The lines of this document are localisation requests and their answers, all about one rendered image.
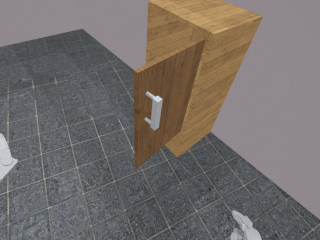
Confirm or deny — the left robot hand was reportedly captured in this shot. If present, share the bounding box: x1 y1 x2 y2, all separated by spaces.
0 133 18 183

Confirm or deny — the right robot hand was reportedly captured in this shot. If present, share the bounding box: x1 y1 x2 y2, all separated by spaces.
230 210 262 240

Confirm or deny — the cupboard door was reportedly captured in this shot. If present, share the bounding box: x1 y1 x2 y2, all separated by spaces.
133 37 206 169

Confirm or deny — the handle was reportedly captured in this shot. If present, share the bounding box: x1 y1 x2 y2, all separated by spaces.
144 91 163 131

